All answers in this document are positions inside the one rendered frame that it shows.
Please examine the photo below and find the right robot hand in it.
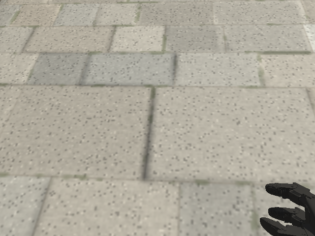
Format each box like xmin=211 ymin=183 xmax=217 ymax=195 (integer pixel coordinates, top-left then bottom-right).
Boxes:
xmin=260 ymin=182 xmax=315 ymax=236

